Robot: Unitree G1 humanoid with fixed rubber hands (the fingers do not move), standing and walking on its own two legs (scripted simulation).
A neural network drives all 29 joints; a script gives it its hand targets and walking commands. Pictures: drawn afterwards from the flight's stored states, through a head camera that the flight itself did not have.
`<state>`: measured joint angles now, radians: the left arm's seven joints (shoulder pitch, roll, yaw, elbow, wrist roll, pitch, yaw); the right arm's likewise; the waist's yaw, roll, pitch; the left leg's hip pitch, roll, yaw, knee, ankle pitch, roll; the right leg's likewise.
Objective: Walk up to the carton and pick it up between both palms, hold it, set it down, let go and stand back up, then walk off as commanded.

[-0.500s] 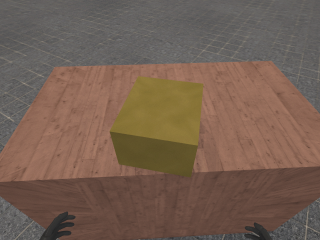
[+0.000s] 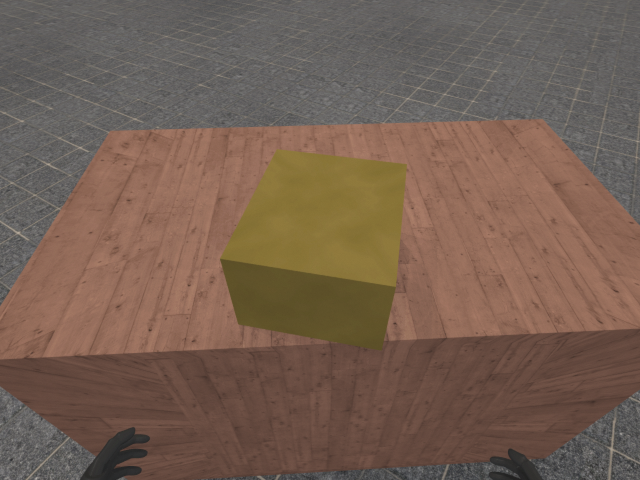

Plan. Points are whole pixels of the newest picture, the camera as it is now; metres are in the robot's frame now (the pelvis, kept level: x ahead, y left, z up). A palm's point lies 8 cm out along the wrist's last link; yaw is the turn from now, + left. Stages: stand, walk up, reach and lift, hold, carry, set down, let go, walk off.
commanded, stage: stand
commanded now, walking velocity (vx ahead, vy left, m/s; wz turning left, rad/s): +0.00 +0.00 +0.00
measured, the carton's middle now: (325, 241) +0.48 +0.00 +0.02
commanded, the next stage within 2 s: walk off in 1.16 s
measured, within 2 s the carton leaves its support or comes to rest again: neither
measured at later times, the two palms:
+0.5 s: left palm out of the picture +0.11 +0.28 -0.07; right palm out of the picture +0.08 -0.26 -0.10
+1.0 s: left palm out of the picture +0.10 +0.28 -0.07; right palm out of the picture +0.08 -0.26 -0.11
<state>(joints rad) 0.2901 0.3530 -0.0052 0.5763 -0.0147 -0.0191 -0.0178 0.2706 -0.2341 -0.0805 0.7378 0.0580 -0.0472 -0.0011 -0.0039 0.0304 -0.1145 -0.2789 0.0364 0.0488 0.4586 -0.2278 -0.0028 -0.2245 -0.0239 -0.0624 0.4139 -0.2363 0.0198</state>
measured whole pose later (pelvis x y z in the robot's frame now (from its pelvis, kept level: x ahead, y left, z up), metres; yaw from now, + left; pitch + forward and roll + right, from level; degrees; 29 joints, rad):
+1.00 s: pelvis -0.02 +0.00 +0.00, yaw +0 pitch +1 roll -1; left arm 0.29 0.35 -0.01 0.65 -0.01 -0.02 -0.02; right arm 0.27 -0.23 -0.08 0.78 0.06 -0.05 0.00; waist 0.00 0.03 -0.07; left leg -0.28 0.04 0.05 0.46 -0.20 0.00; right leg -0.22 -0.02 -0.06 0.41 -0.21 0.02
